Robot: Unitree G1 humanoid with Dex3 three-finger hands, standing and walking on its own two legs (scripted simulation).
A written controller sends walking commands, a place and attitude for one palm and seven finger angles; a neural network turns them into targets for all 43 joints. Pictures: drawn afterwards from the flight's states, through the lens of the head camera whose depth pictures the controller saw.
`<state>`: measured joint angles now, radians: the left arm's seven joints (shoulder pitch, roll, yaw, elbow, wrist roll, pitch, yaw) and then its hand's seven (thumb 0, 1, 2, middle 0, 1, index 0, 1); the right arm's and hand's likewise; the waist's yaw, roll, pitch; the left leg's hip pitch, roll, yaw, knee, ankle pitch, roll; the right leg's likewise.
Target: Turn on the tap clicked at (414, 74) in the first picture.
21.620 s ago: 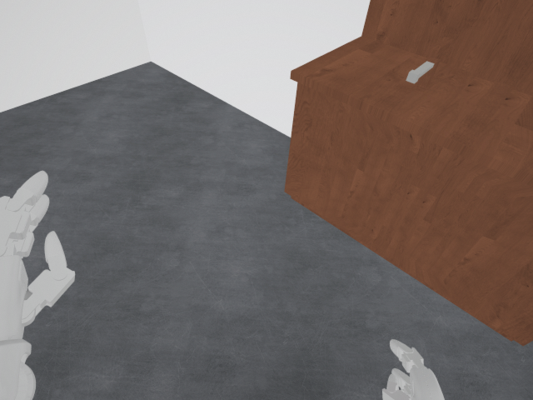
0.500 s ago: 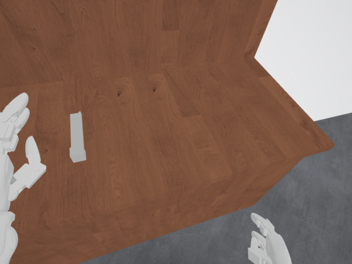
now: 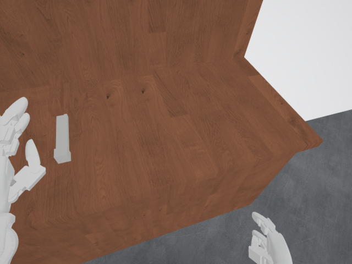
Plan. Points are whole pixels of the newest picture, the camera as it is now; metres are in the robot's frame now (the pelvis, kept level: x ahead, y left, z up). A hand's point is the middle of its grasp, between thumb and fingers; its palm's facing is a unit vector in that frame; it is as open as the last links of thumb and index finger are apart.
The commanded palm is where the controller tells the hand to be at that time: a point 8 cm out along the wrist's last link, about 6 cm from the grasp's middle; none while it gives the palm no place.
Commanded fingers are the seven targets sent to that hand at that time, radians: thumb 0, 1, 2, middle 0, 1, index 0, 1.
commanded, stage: shuffle to correct the standing spot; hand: left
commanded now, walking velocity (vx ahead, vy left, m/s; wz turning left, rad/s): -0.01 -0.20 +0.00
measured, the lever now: (62, 155) +0.33 +0.30 +0.04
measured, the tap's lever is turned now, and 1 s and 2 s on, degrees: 0 0 0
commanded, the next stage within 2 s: come to a stop and stand still in 0.34 s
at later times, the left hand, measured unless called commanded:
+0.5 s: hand (77, 171) +0.23 +0.19 +0.16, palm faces +0.31 -0.85 -0.42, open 7.4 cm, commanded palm +0.16 +0.23 +0.17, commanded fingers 0.00 0.90 0.90 -0.20 -0.30 -0.20 -0.30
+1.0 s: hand (31, 173) +0.22 +0.27 +0.15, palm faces +0.41 -0.84 -0.35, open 7.4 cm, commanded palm +0.16 +0.29 +0.17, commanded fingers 0.00 0.90 0.90 -0.20 -0.30 -0.20 -0.30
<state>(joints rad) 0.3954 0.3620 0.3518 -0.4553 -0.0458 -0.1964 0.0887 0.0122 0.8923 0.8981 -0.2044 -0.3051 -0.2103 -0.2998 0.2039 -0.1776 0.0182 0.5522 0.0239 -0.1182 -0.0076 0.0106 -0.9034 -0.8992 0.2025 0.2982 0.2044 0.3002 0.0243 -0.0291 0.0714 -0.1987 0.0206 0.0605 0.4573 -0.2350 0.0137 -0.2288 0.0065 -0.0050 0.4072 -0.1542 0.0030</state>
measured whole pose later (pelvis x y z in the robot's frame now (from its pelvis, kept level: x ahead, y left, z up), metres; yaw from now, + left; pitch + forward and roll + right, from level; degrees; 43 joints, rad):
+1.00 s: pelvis +0.00 +0.01 +0.00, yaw +1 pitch -2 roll +0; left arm 0.38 0.36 0.35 -0.42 -0.04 -0.22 0.10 0.01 0.89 0.90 -0.21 -0.31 -0.22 -0.30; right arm 0.22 -0.18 0.03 0.60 0.02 -0.18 -0.03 0.01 -0.90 -0.90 0.20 0.30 0.20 0.30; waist 0.04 -0.04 0.08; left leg -0.20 0.00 0.06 0.48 -0.25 0.03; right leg -0.24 -0.02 -0.01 0.45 -0.18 0.01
